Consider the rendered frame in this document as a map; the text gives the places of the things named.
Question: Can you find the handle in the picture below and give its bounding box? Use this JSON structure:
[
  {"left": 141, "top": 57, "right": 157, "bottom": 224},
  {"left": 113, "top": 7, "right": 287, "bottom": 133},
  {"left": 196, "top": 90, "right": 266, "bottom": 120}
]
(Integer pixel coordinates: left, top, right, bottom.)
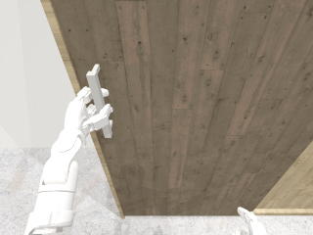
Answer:
[{"left": 86, "top": 64, "right": 113, "bottom": 138}]

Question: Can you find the wardrobe door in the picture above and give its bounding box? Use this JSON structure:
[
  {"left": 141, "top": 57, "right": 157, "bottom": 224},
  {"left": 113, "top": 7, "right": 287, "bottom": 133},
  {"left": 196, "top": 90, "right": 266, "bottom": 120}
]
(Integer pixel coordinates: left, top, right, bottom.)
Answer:
[
  {"left": 51, "top": 0, "right": 313, "bottom": 216},
  {"left": 256, "top": 141, "right": 313, "bottom": 209}
]

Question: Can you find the left robot forearm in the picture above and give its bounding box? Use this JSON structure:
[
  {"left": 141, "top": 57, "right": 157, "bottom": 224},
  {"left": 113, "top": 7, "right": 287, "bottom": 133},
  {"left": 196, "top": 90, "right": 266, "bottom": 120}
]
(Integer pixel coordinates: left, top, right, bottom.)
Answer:
[{"left": 23, "top": 128, "right": 87, "bottom": 235}]

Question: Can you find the left robot hand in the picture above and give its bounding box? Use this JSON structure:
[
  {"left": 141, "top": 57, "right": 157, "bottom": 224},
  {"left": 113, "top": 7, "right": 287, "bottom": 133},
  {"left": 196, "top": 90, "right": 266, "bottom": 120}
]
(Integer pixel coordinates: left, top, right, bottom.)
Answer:
[{"left": 64, "top": 86, "right": 113, "bottom": 138}]

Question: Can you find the right robot hand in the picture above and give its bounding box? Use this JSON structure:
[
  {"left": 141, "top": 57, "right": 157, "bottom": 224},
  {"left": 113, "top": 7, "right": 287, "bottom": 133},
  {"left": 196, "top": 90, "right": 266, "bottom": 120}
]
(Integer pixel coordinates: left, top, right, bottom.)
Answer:
[{"left": 232, "top": 207, "right": 267, "bottom": 235}]

